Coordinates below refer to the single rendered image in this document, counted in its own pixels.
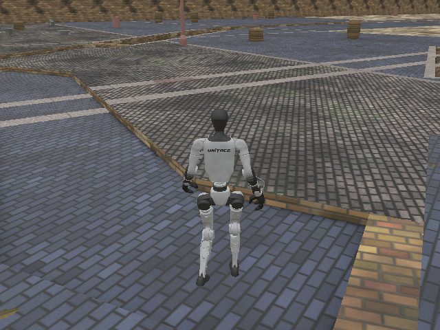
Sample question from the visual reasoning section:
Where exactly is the robot left foot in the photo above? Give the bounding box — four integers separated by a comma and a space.
196, 274, 210, 286

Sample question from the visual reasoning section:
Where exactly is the robot foot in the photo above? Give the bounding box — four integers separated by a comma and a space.
196, 274, 210, 286
229, 260, 239, 277

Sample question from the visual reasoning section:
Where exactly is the left robot forearm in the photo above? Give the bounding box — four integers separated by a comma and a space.
183, 165, 194, 186

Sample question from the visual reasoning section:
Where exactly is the robot right foot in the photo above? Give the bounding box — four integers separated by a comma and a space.
229, 260, 239, 277

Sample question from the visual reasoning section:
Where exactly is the robot left upper arm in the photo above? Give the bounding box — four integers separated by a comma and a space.
187, 138, 205, 175

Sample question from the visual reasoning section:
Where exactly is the robot left hand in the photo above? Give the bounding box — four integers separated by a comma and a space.
182, 182, 198, 193

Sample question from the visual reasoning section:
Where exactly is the right robot forearm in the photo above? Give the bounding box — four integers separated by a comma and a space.
247, 167, 262, 197

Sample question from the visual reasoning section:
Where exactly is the robot right upper arm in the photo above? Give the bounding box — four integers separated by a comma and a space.
234, 138, 253, 177

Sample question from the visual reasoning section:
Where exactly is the robot right hand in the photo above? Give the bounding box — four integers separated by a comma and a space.
249, 193, 265, 211

